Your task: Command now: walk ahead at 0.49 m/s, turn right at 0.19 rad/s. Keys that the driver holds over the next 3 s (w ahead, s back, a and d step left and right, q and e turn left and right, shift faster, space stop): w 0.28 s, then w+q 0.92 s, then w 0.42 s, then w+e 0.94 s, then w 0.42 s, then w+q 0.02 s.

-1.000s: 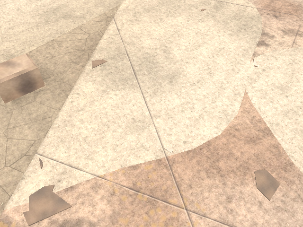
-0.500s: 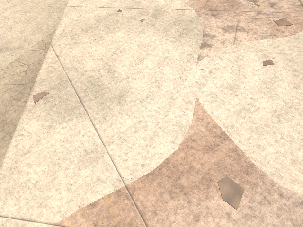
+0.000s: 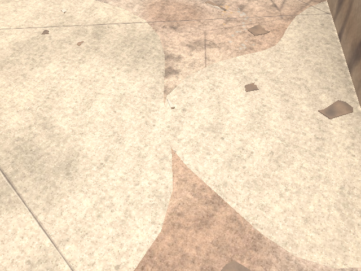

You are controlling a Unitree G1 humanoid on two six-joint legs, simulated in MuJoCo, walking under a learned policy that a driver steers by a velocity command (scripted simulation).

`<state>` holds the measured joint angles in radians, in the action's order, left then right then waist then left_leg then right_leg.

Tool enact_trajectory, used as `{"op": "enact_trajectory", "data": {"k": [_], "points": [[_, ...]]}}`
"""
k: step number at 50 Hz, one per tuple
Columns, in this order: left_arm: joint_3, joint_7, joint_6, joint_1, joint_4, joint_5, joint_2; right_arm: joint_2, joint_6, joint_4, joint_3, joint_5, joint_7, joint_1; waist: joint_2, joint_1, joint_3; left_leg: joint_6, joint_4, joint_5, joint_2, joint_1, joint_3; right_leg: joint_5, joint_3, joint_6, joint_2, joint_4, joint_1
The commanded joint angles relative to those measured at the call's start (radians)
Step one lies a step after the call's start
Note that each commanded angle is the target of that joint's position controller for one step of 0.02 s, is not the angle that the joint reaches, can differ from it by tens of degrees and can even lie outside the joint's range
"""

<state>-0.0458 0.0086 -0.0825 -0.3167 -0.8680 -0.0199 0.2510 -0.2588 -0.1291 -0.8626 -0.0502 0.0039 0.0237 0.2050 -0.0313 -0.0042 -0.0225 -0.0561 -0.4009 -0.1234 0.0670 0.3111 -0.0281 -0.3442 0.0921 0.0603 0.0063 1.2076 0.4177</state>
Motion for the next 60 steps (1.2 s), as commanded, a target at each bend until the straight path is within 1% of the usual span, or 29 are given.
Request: {"op": "enact_trajectory", "data": {"k": [1, 6, 9, 13, 15, 16, 17, 18, 19, 20, 21, 23, 25, 28, 32, 36, 40, 43, 45, 46, 47, 48, 49, 50, 51, 52, 55, 57, 60], "points": [[-0.014, 0.0, -0.011, -0.026, 0.069, 0.005, 0.048, -0.067, -0.01, 0.029, -0.008, 0.002, 0.004, 0.028, 0.089, 0.019, 0.05, -0.193, 0.246, 0.053, -0.275, -0.168, 0.319, 0.056, 0.013, -0.003, -0.115, -0.049, 0.186], [0.005, -0.002, -0.011, 0.144, 0.138, 0.02, 0.028, -0.139, 0.002, -0.002, -0.022, -0.012, -0.012, 0.097, 0.076, -0.017, 0.001, -0.193, 0.298, 0.132, -0.267, -0.139, 0.201, 0.244, -0.038, -0.04, -0.138, -0.349, 0.242], [0.011, -0.012, -0.017, 0.245, 0.163, 0.012, 0.028, -0.154, 0.013, -0.019, -0.021, -0.023, -0.015, 0.144, 0.089, -0.051, -0.013, -0.155, 0.28, 0.145, -0.234, -0.133, 0.128, 0.377, -0.078, -0.047, -0.1, -0.528, 0.172], [0.008, -0.029, -0.022, 0.348, 0.209, -0.001, 0.052, -0.162, 0.029, -0.05, -0.018, -0.03, -0.014, 0.209, 0.104, -0.076, -0.034, -0.136, 0.233, 0.107, -0.287, -0.23, 0.15, 0.355, -0.082, -0.029, -0.076, -0.635, 0.158], [0.0, -0.038, -0.029, 0.348, 0.222, 0.0, 0.075, -0.172, 0.041, -0.056, -0.021, -0.032, -0.017, 0.211, 0.109, -0.054, -0.033, -0.12, 0.182, 0.142, -0.313, -0.272, 0.174, 0.288, -0.084, -0.003, -0.062, -0.683, 0.112], [-0.011, -0.038, -0.033, 0.296, 0.213, 0.002, 0.093, -0.18, 0.048, -0.054, -0.022, -0.031, -0.019, 0.196, 0.112, -0.013, -0.01, -0.106, 0.12, 0.23, -0.306, -0.271, 0.173, 0.266, -0.098, 0.01, -0.041, -0.714, 0.027], [-0.033, -0.033, -0.036, 0.172, 0.177, 0.006, 0.131, -0.17, 0.053, -0.05, -0.016, -0.028, -0.02, 0.186, 0.1, 0.051, 0.059, -0.084, -0.02, 0.356, -0.261, -0.244, 0.144, 0.256, -0.112, 0.032, -0.018, -0.74, -0.146], [-0.06, -0.022, -0.038, -0.025, 0.135, 0.016, 0.201, -0.134, 0.05, -0.024, 0.0, -0.013, -0.02, 0.164, 0.049, 0.135, 0.196, -0.048, -0.28, 0.282, -0.201, -0.094, 0.097, 0.271, -0.004, 0.084, -0.129, -0.714, -0.432], [-0.086, -0.018, -0.026, -0.146, 0.117, 0.032, 0.306, -0.016, 0.032, -0.003, 0.034, -0.011, -0.018, 0.263, -0.186, 0.127, 0.345, 0.028, -0.677, -0.117, -0.048, 0.304, 0.002, 0.167, 0.386, 0.212, -0.393, -0.758, -0.816], [-0.068, -0.021, -0.023, -0.179, 0.107, 0.03, 0.233, -0.055, 0.015, -0.019, 0.025, -0.031, -0.018, 0.279, -0.22, 0.134, 0.4, 0.022, -0.851, -0.439, -0.037, 0.419, 0.151, 0.066, 0.615, 0.24, -0.448, -0.879, -0.803], [-0.047, -0.022, -0.026, -0.106, 0.112, 0.022, 0.171, -0.143, 0.012, -0.001, -0.003, -0.057, -0.019, 0.204, -0.141, 0.116, 0.245, 0.008, -0.909, -0.371, -0.088, 0.483, 0.175, 0.048, 0.474, 0.19, -0.416, -0.898, -0.671], [-0.023, -0.031, -0.032, 0.054, 0.126, 0.017, 0.096, -0.127, 0.028, 0.016, -0.011, -0.041, -0.029, 0.12, -0.061, 0.052, 0.094, 0.011, -0.83, -0.207, -0.166, 0.429, 0.141, 0.143, 0.227, 0.137, -0.325, -0.971, -0.414], [-0.021, -0.036, -0.045, 0.112, 0.114, 0.027, 0.07, -0.087, 0.06, 0.007, -0.016, -0.036, -0.028, 0.151, -0.088, -0.001, 0.048, 0.018, -0.778, -0.12, -0.199, 0.326, 0.139, 0.234, 0.081, 0.113, -0.266, -1.039, -0.279], [-0.033, -0.028, -0.058, 0.095, 0.079, 0.038, 0.09, -0.057, 0.083, 0.022, -0.02, -0.036, -0.027, 0.136, -0.047, -0.018, 0.019, 0.027, -0.748, -0.022, -0.194, 0.358, 0.153, 0.402, -0.052, 0.12, -0.253, -1.066, -0.257], [-0.04, -0.005, -0.049, 0.06, 0.045, 0.039, 0.115, -0.049, 0.081, 0.068, -0.023, -0.028, -0.016, 0.032, -0.024, 0.002, -0.016, 0.035, -0.548, 0.145, -0.181, 0.424, 0.155, 0.444, -0.154, 0.112, -0.251, -1.081, -0.308], [-0.048, 0.009, -0.034, 0.007, 0.019, 0.029, 0.149, -0.028, 0.078, 0.129, -0.01, -0.02, 0.011, -0.114, 0.001, 0.056, -0.063, 0.02, -0.368, 0.215, -0.176, 0.434, 0.073, 0.444, -0.224, 0.099, -0.272, -1.087, -0.38], [-0.054, 0.012, -0.004, -0.049, -0.008, 0.015, 0.166, -0.022, 0.076, 0.2, -0.004, -0.026, 0.038, -0.219, 0.002, 0.086, -0.092, -0.01, -0.282, 0.114, -0.162, 0.481, 0.007, 0.536, -0.267, 0.087, -0.309, -1.019, -0.522], [-0.063, 0.019, 0.015, -0.02, 0.003, 0.007, 0.205, -0.052, 0.08, 0.23, -0.02, -0.029, 0.05, -0.19, -0.047, 0.035, -0.031, -0.058, -0.26, -0.028, -0.084, 0.324, -0.084, 0.946, -0.315, 0.058, -0.307, -0.868, -0.547], [-0.069, 0.027, 0.029, 0.01, 0.014, 0.002, 0.232, -0.123, 0.085, 0.196, -0.06, -0.034, 0.043, 0.007, -0.071, -0.085, 0.089, -0.112, -0.218, -0.063, -0.002, 0.039, -0.118, 1.153, -0.339, 0.03, -0.281, -0.581, -0.493], [-0.065, 0.029, 0.025, 0.021, 0.026, 0.001, 0.226, -0.194, 0.089, 0.154, -0.097, -0.032, 0.025, 0.173, -0.027, -0.17, 0.173, -0.156, -0.144, -0.007, -0.008, -0.253, -0.04, 0.975, -0.343, -0.011, -0.237, -0.323, -0.315], [-0.024, 0.015, 0.003, -0.058, 0.071, 0.042, 0.086, -0.309, 0.094, 0.141, -0.12, -0.032, 0.003, 0.215, 0.241, -0.089, 0.247, -0.292, -0.134, 0.0, -0.275, -0.615, 0.422, 0.058, -0.314, -0.069, -0.087, 0.052, 0.127], [-0.011, -0.002, -0.047, -0.03, 0.109, 0.013, 0.089, -0.293, 0.078, 0.176, -0.105, -0.021, 0.007, 0.224, 0.228, -0.088, 0.42, -0.431, 0.065, -0.143, -0.426, -0.756, 0.891, -0.265, -0.057, -0.077, 0.042, 0.254, 0.328], [-0.03, -0.012, -0.074, 0.107, 0.142, -0.025, 0.156, -0.218, 0.068, 0.166, -0.085, -0.011, 0.011, 0.215, 0.126, -0.132, 0.314, -0.355, 0.107, -0.096, -0.39, -0.7, 0.761, -0.174, 0.014, -0.051, -0.019, 0.251, 0.426], [-0.025, -0.012, -0.084, 0.135, 0.157, -0.026, 0.147, -0.179, 0.06, 0.169, -0.074, -0.019, 0.011, 0.156, 0.082, -0.091, 0.2, -0.312, 0.102, -0.017, -0.347, -0.551, 0.607, -0.08, 0.005, -0.033, -0.063, 0.161, 0.42], [-0.028, -0.002, -0.081, 0.128, 0.142, -0.002, 0.143, -0.146, 0.057, 0.186, -0.064, -0.023, 0.011, 0.076, 0.014, -0.037, 0.132, -0.275, 0.108, 0.079, -0.299, -0.392, 0.495, -0.027, -0.002, -0.039, -0.102, 0.075, 0.353], [-0.039, 0.002, -0.069, 0.106, 0.137, 0.015, 0.156, -0.116, 0.056, 0.204, -0.054, -0.017, 0.008, 0.027, 0.024, 0.0, 0.104, -0.258, 0.126, 0.157, -0.267, -0.282, 0.425, 0.008, 0.0, -0.048, -0.127, 0.011, 0.277], [-0.04, 0.0, -0.031, 0.088, 0.151, 0.033, 0.127, -0.132, 0.051, 0.214, -0.056, -0.017, -0.004, 0.021, 0.041, 0.036, 0.077, -0.259, 0.171, 0.271, -0.224, -0.13, 0.347, 0.061, -0.023, -0.091, -0.131, -0.106, 0.198], [-0.032, 0.004, -0.022, 0.154, 0.18, 0.039, 0.105, -0.161, 0.052, 0.207, -0.064, -0.019, -0.018, 0.051, 0.054, 0.022, 0.051, -0.247, 0.18, 0.296, -0.198, -0.082, 0.299, 0.15, -0.041, -0.118, -0.114, -0.225, 0.212], [-0.018, -0.001, -0.025, 0.276, 0.213, 0.035, 0.078, -0.166, 0.062, 0.197, -0.065, -0.026, -0.032, 0.096, 0.094, -0.027, 0.034, -0.193, 0.157, 0.208, -0.145, -0.055, 0.258, 0.344, -0.05, -0.124, -0.066, -0.472, 0.173]]}}
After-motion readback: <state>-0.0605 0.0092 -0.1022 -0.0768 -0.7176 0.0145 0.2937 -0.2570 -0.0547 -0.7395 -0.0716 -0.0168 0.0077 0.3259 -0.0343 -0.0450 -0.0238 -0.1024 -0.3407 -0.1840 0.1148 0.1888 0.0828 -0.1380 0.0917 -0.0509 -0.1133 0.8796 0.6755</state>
